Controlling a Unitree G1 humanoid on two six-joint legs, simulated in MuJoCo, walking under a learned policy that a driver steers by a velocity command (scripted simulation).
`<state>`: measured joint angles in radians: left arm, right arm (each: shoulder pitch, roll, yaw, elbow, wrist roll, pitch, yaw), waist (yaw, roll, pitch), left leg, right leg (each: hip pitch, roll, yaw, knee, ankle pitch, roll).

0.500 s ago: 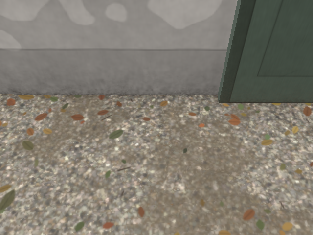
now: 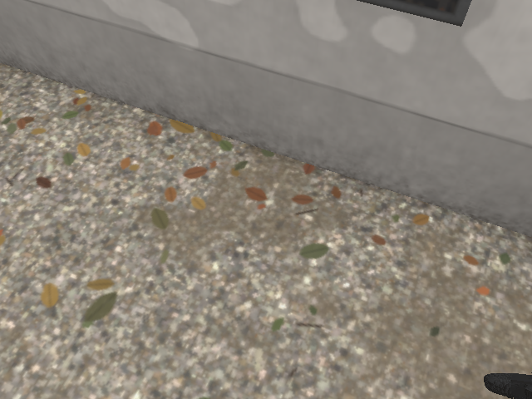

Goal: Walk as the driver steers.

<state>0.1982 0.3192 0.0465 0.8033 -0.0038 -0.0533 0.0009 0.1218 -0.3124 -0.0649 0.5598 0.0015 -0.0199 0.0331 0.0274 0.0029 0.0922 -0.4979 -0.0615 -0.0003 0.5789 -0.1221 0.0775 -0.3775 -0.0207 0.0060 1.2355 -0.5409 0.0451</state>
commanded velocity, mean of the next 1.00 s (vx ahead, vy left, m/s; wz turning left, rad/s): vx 0.29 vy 0.00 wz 0.16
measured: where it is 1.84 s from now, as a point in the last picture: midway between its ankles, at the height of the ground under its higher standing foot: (252, 386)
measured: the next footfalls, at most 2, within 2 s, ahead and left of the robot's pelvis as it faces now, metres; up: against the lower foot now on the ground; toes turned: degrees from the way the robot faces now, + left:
right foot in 0.36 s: +0.16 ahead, -0.15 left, +0.00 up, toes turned +12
left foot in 0.78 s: +0.33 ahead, +0.16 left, +0.00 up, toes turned +8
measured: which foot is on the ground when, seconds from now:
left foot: down 0.00-0.36, up 0.38-0.76, down 0.78-1.00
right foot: up 0.00-0.34, down 0.36-0.80, up 0.82-1.00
